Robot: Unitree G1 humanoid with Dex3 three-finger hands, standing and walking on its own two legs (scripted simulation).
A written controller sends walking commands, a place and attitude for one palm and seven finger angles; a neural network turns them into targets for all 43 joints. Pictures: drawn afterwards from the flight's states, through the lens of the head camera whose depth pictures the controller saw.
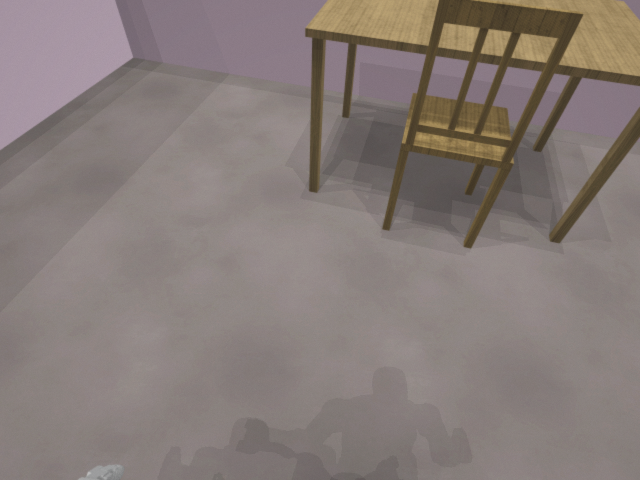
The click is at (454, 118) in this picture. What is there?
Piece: chair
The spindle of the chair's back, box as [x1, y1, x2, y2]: [448, 28, 488, 129]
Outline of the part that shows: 488,29 479,29 448,126 449,129 454,129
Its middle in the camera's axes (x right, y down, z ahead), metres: +0.45 -0.48 +1.19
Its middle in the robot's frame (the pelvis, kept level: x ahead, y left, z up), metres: +1.23 -0.40 -0.07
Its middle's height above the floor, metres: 0.70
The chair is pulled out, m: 0.00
